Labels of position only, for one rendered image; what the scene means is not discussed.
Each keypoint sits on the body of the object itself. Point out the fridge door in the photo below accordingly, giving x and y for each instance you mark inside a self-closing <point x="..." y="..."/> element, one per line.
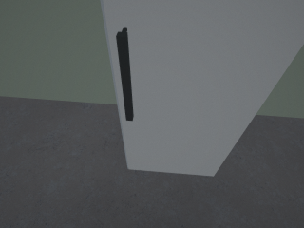
<point x="200" y="71"/>

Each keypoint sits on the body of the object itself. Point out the handle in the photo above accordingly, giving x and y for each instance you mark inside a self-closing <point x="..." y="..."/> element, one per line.
<point x="124" y="62"/>

